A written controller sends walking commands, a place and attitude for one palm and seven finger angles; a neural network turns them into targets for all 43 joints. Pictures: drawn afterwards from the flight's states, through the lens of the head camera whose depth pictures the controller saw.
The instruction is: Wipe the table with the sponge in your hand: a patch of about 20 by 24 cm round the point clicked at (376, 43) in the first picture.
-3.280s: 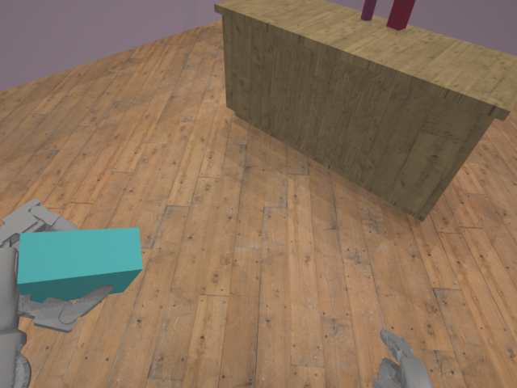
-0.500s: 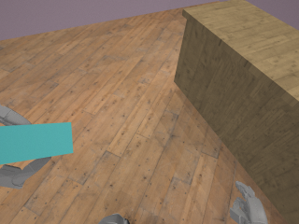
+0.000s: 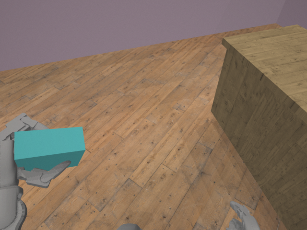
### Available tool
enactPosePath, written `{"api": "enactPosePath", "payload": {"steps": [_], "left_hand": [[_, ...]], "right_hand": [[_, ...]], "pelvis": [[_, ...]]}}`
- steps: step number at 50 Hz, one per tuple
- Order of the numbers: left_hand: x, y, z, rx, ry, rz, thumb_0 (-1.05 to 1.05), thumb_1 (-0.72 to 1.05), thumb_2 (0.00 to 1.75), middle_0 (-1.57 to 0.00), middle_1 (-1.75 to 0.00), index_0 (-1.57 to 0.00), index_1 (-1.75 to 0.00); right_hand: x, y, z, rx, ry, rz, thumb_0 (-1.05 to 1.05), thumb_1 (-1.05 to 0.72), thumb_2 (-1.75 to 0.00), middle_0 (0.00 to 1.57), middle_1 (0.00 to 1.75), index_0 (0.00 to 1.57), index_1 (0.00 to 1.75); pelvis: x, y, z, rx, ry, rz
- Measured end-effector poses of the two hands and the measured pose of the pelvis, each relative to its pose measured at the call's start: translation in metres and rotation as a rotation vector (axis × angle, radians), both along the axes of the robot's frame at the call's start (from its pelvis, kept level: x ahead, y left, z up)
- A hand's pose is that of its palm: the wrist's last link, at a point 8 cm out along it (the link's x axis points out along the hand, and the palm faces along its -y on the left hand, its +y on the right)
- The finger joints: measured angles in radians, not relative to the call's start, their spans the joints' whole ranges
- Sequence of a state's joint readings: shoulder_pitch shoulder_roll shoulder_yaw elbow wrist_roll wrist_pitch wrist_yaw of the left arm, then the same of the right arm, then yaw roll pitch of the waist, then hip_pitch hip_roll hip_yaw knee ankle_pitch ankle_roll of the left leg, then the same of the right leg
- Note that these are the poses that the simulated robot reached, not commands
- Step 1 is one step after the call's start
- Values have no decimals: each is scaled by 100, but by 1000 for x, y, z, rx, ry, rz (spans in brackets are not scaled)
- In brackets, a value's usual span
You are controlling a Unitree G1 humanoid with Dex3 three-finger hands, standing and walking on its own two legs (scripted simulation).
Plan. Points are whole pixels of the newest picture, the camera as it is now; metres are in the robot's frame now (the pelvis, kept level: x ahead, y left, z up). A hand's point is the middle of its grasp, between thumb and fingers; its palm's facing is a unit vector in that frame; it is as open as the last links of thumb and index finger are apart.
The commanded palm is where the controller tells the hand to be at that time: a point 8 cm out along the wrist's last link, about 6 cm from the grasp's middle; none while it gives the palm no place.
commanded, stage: walk to a spot facing it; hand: left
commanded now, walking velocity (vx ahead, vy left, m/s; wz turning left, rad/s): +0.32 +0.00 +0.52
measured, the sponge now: (60, 150) +0.23 +0.21 +0.15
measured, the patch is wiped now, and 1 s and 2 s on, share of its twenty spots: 0.00 0.00 0.00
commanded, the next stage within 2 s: turn to face it in 0.42 s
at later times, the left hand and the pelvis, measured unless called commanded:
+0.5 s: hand (32, 118) +0.29 +0.29 +0.19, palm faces +0.53 -0.73 -0.44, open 9.4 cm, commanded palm +0.21 +0.32 +0.19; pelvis +0.11 +0.01 +0.00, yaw +12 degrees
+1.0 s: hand (89, 94) +0.37 +0.19 +0.19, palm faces +0.40 -0.80 -0.45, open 9.4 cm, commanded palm +0.29 +0.24 +0.19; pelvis +0.16 -0.05 +0.01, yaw +6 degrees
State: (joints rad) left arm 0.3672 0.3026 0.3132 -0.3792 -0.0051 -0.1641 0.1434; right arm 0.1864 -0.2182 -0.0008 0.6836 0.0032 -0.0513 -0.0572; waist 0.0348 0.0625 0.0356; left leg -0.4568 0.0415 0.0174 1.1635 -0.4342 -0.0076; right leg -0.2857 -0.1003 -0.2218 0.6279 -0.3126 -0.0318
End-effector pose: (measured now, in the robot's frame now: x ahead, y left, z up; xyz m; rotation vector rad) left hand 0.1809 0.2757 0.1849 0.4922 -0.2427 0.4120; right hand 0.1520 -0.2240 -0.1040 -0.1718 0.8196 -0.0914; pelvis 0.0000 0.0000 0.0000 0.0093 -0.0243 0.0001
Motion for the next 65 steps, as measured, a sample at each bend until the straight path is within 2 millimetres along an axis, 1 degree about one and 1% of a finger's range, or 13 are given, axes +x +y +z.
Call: {"api": "enactPosePath", "payload": {"steps": [6, 11, 16, 21, 26, 30, 33, 36, 42, 47, 53, 61, 65], "left_hand": [[23, -18, 7, 35, 50, -71, -1, -44, 102, -82, -137, -82, -136], [35, -6, 33, 143, -5, -63, -1, -44, 102, -82, -136, -82, -136], [47, 26, 33, 178, -88, 6, -1, -44, 102, -82, -136, -82, -136], [67, 48, 13, 124, -93, 53, -1, -44, 102, -82, -136, -82, -136], [58, 40, 20, 94, -77, 81, -1, -44, 102, -82, -136, -82, -136], [39, 24, 39, 130, -83, 134, -1, -44, 102, -82, -136, -82, -136], [31, 18, 42, 152, -72, 221, -1, -44, 102, -82, -136, -82, -136], [37, 12, 29, 132, -69, 314, -1, -44, 102, -82, -136, -82, -136], [95, -9, -8, -82, -8, 286, -1, -44, 102, -82, -136, -83, -135], [139, -43, 3, -27, 13, 51, -1, -44, 102, -82, -135, -83, -135], [151, -50, 31, 135, -40, -114, -1, -44, 101, -82, -135, -83, -135], [157, -35, 14, 117, -15, -102, -1, -45, 101, -82, -135, -82, -135], [168, -55, 4, 43, 21, -121, -1, -45, 101, -82, -135, -82, -135]], "right_hand": [[33, -40, 27, -98, 7, -22, 1, -91, -90, 20, 30, 20, 30], [64, -42, 37, -150, 20, -3, 1, -91, -90, 19, 30, 20, 30], [105, -15, 25, -153, -18, 21, 1, -91, -90, 19, 30, 20, 30], [139, 38, 14, -30, -53, 76, 1, -91, -90, 19, 30, 20, 30], [160, 77, 23, 63, -61, 195, 1, -91, -90, 20, 30, 20, 30], [178, 87, 24, 91, -60, 282, 1, -91, -90, 20, 30, 21, 30], [195, 82, 20, 100, -63, 320, 1, -90, -90, 20, 30, 21, 30], [216, 66, 11, 103, -90, 338, 1, -90, -90, 20, 30, 21, 30], [242, 13, 20, 22, -114, 294, 1, -91, -90, 20, 30, 21, 30], [238, -36, 45, -50, -150, 165, 1, -91, -90, 20, 30, 21, 30], [207, -75, 54, -122, -99, 40, 1, -91, -90, 19, 30, 20, 30], [150, -65, 35, -79, -8, -66, 1, -91, -90, 19, 30, 20, 30], [124, -51, 24, 8, 16, -77, 1, -91, -90, 19, 30, 20, 30]], "pelvis": [[27, -9, 13, 23, 13, 47], [54, -5, 13, 29, 31, 82], [87, 17, -6, 24, 27, 97], [100, 19, -12, 4, -13, 159], [113, 9, -1, -23, -3, 217], [128, -1, 6, -36, 11, 248], [142, -13, 6, -30, 14, 242], [155, -29, -3, -8, 7, 226], [164, -46, 4, 25, 0, 202], [163, -54, 11, 36, 32, 142], [160, -51, 9, 15, 79, 61], [156, -41, 5, 1, 49, -53], [150, -48, 7, -24, 28, -110]]}}
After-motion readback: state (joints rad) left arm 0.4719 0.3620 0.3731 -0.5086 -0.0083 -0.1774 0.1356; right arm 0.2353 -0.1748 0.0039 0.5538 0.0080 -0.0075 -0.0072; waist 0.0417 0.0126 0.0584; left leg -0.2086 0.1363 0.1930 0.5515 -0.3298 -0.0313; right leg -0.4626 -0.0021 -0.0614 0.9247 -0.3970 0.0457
